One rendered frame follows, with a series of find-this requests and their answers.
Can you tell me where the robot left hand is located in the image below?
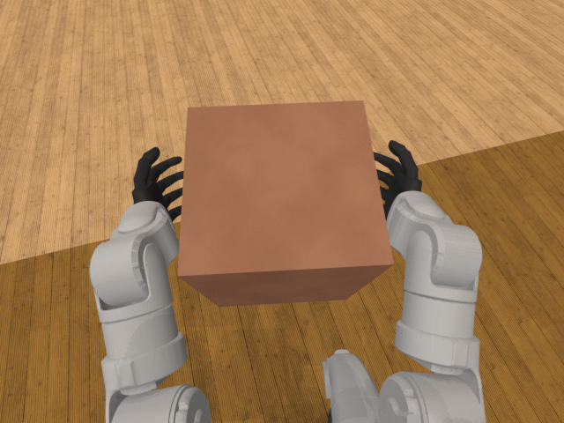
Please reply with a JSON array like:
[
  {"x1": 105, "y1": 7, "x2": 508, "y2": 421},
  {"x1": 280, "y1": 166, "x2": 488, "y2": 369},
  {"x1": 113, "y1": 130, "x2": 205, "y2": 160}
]
[{"x1": 132, "y1": 147, "x2": 183, "y2": 222}]

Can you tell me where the carton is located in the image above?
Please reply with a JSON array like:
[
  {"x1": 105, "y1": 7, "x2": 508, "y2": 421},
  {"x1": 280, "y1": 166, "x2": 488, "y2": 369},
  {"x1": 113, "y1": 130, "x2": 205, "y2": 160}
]
[{"x1": 177, "y1": 100, "x2": 394, "y2": 307}]

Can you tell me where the robot right hand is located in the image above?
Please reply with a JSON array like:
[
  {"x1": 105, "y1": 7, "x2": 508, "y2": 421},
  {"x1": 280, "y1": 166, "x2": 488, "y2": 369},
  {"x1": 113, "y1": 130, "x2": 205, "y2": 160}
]
[{"x1": 374, "y1": 140, "x2": 422, "y2": 220}]

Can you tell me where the right robot upper arm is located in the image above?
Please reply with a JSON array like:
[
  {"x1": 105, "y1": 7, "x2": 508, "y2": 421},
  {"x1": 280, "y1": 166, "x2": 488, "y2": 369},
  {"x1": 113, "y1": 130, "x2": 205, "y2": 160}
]
[{"x1": 378, "y1": 372, "x2": 486, "y2": 423}]

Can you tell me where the left robot upper arm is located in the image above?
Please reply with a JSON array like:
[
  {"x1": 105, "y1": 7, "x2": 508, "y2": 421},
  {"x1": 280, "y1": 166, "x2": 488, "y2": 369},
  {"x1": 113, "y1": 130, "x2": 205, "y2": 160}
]
[{"x1": 111, "y1": 384, "x2": 212, "y2": 423}]

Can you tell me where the robot left forearm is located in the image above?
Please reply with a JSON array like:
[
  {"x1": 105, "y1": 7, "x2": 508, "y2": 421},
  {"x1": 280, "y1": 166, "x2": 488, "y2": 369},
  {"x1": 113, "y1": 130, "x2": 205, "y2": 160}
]
[{"x1": 89, "y1": 201, "x2": 188, "y2": 423}]

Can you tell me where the robot right forearm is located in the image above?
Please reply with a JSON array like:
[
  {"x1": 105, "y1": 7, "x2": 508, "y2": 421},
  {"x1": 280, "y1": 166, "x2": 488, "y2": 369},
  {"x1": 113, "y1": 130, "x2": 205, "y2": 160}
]
[{"x1": 386, "y1": 190, "x2": 486, "y2": 422}]

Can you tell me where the right robot thigh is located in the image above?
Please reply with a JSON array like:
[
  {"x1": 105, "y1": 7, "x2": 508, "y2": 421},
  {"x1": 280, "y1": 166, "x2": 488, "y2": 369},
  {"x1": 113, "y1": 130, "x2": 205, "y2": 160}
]
[{"x1": 323, "y1": 353, "x2": 380, "y2": 423}]

